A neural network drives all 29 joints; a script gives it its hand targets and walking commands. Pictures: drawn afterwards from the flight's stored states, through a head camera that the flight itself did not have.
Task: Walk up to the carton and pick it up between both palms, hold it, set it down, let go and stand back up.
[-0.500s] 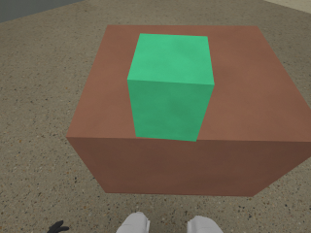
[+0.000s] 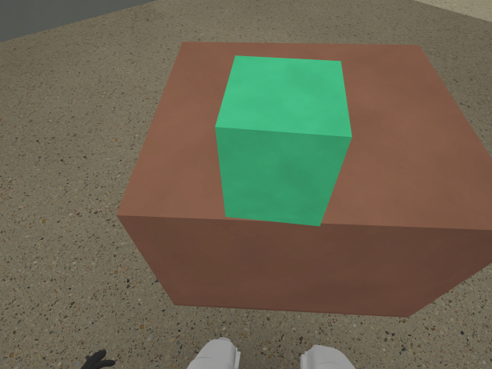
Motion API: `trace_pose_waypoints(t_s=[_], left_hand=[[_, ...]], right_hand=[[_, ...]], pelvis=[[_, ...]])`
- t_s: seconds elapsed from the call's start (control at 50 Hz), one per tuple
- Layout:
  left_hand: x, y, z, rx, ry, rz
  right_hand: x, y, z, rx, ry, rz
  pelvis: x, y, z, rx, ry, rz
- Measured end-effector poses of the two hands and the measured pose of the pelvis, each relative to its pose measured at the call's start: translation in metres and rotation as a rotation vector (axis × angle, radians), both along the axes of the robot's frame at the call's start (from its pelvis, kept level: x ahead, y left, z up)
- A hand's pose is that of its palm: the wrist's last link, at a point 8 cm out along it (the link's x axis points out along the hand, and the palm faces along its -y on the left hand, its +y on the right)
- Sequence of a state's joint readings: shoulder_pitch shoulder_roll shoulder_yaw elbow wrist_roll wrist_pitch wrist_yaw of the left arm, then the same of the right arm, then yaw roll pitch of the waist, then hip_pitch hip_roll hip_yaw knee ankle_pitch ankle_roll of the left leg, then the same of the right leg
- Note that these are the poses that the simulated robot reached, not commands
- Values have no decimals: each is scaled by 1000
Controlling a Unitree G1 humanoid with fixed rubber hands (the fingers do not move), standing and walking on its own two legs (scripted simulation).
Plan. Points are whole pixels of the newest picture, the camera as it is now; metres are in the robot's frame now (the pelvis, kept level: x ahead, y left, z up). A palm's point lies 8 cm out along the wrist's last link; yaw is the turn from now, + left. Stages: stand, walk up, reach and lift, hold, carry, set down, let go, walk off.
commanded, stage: walk up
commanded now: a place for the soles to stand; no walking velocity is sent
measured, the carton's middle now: (279, 144) +0.51 -0.03 +0.05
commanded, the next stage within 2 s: none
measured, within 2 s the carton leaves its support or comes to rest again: neither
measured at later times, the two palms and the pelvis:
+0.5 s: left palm out of the picture +0.09 +0.30 -0.11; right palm out of the picture +0.07 -0.32 -0.10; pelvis +0.00 -0.01 +0.00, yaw +1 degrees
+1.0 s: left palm out of the picture +0.08 +0.30 -0.12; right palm out of the picture +0.07 -0.31 -0.11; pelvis +0.00 +0.00 +0.00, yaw +1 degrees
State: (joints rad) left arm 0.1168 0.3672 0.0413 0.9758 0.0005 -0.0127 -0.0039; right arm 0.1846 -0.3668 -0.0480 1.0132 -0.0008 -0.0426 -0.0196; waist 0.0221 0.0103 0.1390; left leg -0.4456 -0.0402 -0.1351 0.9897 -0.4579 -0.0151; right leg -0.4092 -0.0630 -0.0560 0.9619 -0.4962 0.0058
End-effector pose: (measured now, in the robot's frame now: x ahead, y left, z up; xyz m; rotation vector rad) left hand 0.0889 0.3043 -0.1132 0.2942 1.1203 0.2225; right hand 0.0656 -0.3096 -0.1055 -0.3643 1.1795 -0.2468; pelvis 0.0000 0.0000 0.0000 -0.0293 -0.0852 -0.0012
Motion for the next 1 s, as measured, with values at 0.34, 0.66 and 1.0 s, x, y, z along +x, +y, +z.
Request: trace_pose_waypoints(t_s=[0.34,0.66,1.0], left_hand=[[-3,0,-1,-5,9,12],[-3,1,1,1,13,19],[-7,-5,-2,-18,25,31]], right_hand=[[4,-1,2,-6,11,10],[8,1,0,4,10,17],[7,0,0,2,22,18]], pelvis=[[2,-1,1,1,7,13],[3,0,2,-1,9,18],[2,-1,2,-1,10,20]])
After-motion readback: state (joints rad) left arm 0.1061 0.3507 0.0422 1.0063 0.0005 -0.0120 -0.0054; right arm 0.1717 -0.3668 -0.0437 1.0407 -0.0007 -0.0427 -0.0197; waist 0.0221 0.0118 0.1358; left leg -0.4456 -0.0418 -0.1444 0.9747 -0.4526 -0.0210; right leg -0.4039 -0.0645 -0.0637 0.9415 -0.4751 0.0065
